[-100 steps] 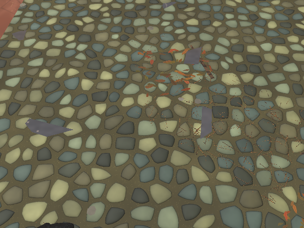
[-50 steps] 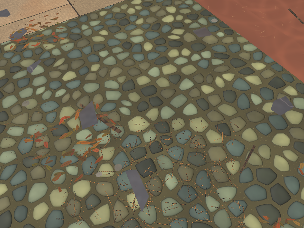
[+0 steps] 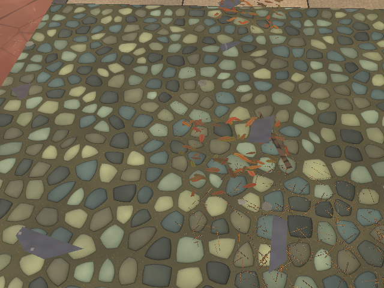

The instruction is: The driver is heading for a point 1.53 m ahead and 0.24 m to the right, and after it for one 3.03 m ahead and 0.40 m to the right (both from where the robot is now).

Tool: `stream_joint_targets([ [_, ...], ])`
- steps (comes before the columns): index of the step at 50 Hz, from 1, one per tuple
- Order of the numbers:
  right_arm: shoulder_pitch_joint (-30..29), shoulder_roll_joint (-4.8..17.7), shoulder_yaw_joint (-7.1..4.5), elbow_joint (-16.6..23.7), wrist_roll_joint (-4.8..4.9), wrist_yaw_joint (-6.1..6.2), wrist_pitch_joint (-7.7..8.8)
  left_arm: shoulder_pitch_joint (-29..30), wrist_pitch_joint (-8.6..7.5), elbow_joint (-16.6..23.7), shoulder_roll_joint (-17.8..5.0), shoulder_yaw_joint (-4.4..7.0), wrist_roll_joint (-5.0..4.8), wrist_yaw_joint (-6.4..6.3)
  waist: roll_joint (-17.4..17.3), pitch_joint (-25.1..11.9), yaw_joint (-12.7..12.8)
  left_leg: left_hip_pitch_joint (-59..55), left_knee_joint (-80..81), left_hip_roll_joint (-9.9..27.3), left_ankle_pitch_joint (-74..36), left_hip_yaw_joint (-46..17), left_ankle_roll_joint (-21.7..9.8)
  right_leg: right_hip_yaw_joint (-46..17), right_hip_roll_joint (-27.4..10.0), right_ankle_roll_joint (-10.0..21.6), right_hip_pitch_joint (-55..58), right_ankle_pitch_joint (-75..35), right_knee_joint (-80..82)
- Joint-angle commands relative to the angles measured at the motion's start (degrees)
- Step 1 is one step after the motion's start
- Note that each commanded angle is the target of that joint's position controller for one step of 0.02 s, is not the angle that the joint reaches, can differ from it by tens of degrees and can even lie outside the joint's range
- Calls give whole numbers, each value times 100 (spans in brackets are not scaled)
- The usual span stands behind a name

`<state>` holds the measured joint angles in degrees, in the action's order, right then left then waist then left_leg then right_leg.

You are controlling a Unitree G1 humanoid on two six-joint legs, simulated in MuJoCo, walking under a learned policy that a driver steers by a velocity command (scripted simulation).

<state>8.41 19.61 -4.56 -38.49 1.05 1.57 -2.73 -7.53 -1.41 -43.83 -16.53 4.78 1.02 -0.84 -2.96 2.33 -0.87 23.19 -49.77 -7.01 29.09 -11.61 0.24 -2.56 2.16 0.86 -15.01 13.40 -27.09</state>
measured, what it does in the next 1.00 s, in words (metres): walks ahead: left foot, then right foot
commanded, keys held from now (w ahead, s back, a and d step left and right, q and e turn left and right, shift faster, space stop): no key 0.14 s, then w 0.86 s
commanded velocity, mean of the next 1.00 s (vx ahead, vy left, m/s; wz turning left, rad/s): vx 0.31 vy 0.00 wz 0.13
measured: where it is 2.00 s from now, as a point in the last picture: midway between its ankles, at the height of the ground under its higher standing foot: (187, 177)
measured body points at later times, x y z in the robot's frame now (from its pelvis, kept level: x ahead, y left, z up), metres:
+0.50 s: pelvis +0.05 +0.04 +0.01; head +0.07 +0.07 +0.46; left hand +0.17 +0.33 -0.10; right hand +0.12 -0.23 -0.10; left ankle -0.03 +0.13 -0.74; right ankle +0.12 -0.11 -0.67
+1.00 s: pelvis +0.32 +0.00 +0.01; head +0.34 -0.01 +0.46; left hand +0.36 +0.28 -0.11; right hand +0.47 -0.26 -0.10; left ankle +0.36 +0.17 -0.66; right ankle +0.33 -0.09 -0.74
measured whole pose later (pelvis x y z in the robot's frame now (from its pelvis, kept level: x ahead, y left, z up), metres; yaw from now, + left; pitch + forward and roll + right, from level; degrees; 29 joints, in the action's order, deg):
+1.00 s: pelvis +0.32 +0.00 +0.01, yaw +5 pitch +1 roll -1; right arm 13.2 17.6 -2.8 -41.9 0.6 0.5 3.5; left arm -17.1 -5.3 -47.7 -15.6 2.6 0.2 1.7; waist -2.7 1.7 1.8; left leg 35.8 -60.5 6.9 12.8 -2.4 0.1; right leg 2.9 4.2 4.4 -9.5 9.2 -17.9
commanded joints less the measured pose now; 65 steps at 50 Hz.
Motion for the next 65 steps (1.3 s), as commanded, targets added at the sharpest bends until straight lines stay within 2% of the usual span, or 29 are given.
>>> stream_joint_targets([
  [1, 455, 895, -339, 156, -16, 44, 11, 365, -39, 504, -680, 110, -39, -44, 936, -469, -174, 903, -1889, 362, 138, 166, 368, -1483, -1768, 1120, 810, -1995, 801],
  [2, 413, 739, -291, 163, -29, 47, -28, 368, -23, 482, -647, 80, -110, -62, 980, -374, -94, 1019, -2001, 350, -97, 180, 463, -1303, -1662, 1108, 829, -2062, 788],
  [7, 14, 275, -80, 377, -19, 16, 8, 32, 70, 356, -767, 64, -63, -115, 1240, -582, 186, 552, -542, 533, -256, 632, 587, -777, -1530, 1238, 1200, -2499, 728],
  [9, -47, 110, 30, 398, -38, -36, 26, -32, 98, 307, -872, 83, -120, -77, 1330, -657, 292, -63, 430, 696, -282, 958, 489, -704, -1480, 1188, 930, -908, 992],
  [11, -23, 206, 33, 349, -1, -88, 67, -210, 114, 222, -1058, 111, -179, -21, 1478, -440, 378, -539, 1134, 601, -333, 1285, 353, -893, -1508, 1191, 507, 561, 1256],
  [14, 623, 269, -2, 7, -6, -130, 188, -253, 82, 133, -952, 35, -276, 48, 1101, -188, -11, -1941, 2776, 455, -1322, 1486, -119, -796, -1358, 913, -366, 1288, 1027],
  [15, 1056, 348, -21, -101, 4, -101, 225, -187, 11, 135, -626, -79, -208, 85, 820, -373, -216, -2793, 2858, 838, -1273, 925, -283, -559, -1150, 608, -935, 1292, 444],
  [16, 1580, 896, -144, -182, -69, -48, 253, 29, -110, 381, -58, -244, -62, 158, -577, -684, -297, -3525, 3095, 2067, -780, -815, -786, 399, -400, 66, -1993, 1481, -1270],
  [17, 1800, 1239, -250, -208, -125, -136, 361, 637, -209, 671, -478, -139, -193, 116, -1052, -226, -628, -2954, 3900, 2888, 76, -2377, -1611, 347, -193, -45, -2895, 2133, -2246],
  [18, 1522, 891, -142, -165, -168, -149, 502, 641, -253, 667, -832, -2, -305, 100, -629, 273, -470, -2665, 4100, 2856, 594, -2358, -1720, -2, -522, 13, -3221, 1826, -2957],
  [19, 1282, 611, -60, -145, -139, -139, 602, 402, -273, 533, -845, 21, -337, 125, -659, 443, -294, -2592, 4154, 2583, 696, -1920, -1528, -81, -668, 95, -3313, 1311, -3136],
  [22, 1142, 387, 26, -125, -89, -115, 683, 307, -356, 389, -689, 21, -204, 200, -467, 453, -191, -2599, 4338, 2110, -779, -892, -1192, 6, -836, 62, -3277, 99, -2954],
  [28, 1488, 516, -31, -263, -70, -90, 673, 914, -387, 583, -281, -161, -194, 319, -323, 352, -386, -2151, 4373, 1752, -2360, 296, -1117, 347, -603, -272, -2442, -1296, -1278],
  [34, 1743, 699, -104, -499, 31, -85, 638, 1232, -436, 808, -477, -171, -243, 462, -339, 516, -279, -2476, 4137, 2180, -2969, 341, -1011, 320, -449, 73, -1933, -1186, -359],
  [36, 1663, 813, -136, -517, 8, -68, 591, 770, -436, 726, -698, -77, -219, 424, -467, 90, 36, -2698, 3431, 2143, -4815, 494, -871, 518, -196, 292, -1145, -870, -287],
  [37, 1624, 781, -116, -523, -10, -51, 548, 13, -420, 516, -892, 42, -210, 365, -432, -446, 446, -2567, 2475, 1923, -5851, 728, -735, 676, -8, 469, -94, -876, -210],
  [38, 1671, 648, -45, -478, -70, -22, 531, -966, -393, 280, -1130, 146, -211, 293, -317, -1166, 875, -1761, 1181, 1680, -5565, 880, -544, 372, -312, 690, 1510, -910, -407],
  [39, 2236, 31, 135, -283, -113, -55, 602, -1717, -357, 176, -1704, 265, -64, 242, 1070, -2183, 748, 401, -1201, 882, -2997, 1096, -125, -2167, -1919, 1507, 3760, 151, -253],
  [40, 2242, -9, 182, -349, -13, -61, 733, -1817, -378, 94, -1393, 165, -131, 291, 1876, -2712, 741, 1201, -2307, 303, 292, 353, -64, -4273, -2471, 1847, 3962, 1199, 971],
  [41, 1659, 506, 33, -236, 174, -113, 805, -1337, -376, 113, -1063, 55, -185, 271, 1424, -1613, 716, 1864, -2740, 704, 90, 273, -120, -3634, -2308, 1565, 3198, 1683, 1186],
  [42, 1208, 553, 47, -116, 208, -140, 852, -988, -357, 168, -896, 9, -178, 243, 992, -937, 594, 1910, -2587, 1022, -372, 522, -216, -2798, -2103, 1387, 2347, 1369, 1244],
  [43, 980, 479, 52, -86, 109, -130, 870, -675, -355, 189, -782, -28, -124, 243, 599, -507, 397, 1739, -2207, 1256, -799, 660, -226, -2220, -1867, 1297, 1517, 783, 1391],
  [45, 1178, 337, 33, -207, 10, -132, 762, -344, -410, 238, -573, -83, -17, 256, 766, -333, 53, 1116, -1791, 1514, -1285, 622, -202, -1543, -1515, 1256, 644, 17, 1705],
  [48, 1137, 138, 76, -203, -49, -102, 618, -365, -527, 106, -644, -58, -96, 250, 724, -121, -84, 1130, -1327, 1590, -1605, 738, -15, -973, -1436, 1419, 168, -584, 2071],
  [54, -190, -89, 191, 156, -78, -185, 773, -851, -465, -114, -881, -21, -174, 141, 495, 186, 354, 1183, 1022, 1386, -3455, 1059, 119, -130, -1118, 1158, 407, -1257, 2156],
  [58, -813, -45, 202, 391, -4, -324, 834, -1353, -334, -345, -1016, 10, -237, 125, 494, 280, 588, 1278, 1779, 1224, -3490, 1058, 2, -223, -1443, 1111, 1200, -1303, 1893],
  [62, -581, 218, 105, 442, -20, -403, 849, -1350, -179, -438, -1145, 64, -240, 76, 690, -6, 273, 796, 2100, 977, -2550, 1153, -321, -280, -1676, 888, 1975, -2738, 1096],
  [64, 895, 654, -128, 48, -42, -329, 835, -1246, -120, -384, -975, -19, -172, 52, 595, -1048, -495, -1444, 2171, 851, -2656, 1302, -668, 126, -1191, 593, 1418, -3728, -822],
  [65, 1669, 1226, -257, -40, -182, -281, 815, -1699, -193, -179, -460, -199, -81, 70, -337, -2064, -501, -3765, 1959, 2282, -2449, -659, -1367, 399, -592, 251, -523, -1938, -2987],
])
Keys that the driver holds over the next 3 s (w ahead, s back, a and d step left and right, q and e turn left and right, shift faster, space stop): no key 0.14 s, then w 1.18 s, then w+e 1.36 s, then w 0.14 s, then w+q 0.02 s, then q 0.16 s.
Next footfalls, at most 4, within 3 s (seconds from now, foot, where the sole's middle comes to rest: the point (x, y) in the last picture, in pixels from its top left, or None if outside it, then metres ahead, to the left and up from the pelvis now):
0.30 left None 0.01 0.14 -0.77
0.76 right None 0.37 -0.08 -0.77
1.28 left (157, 235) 0.65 0.18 -0.77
1.82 right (218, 167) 0.95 -0.06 -0.77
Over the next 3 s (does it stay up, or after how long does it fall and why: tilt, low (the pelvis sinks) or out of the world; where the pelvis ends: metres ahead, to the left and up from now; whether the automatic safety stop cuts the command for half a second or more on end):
stays up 1.34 -0.22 0.00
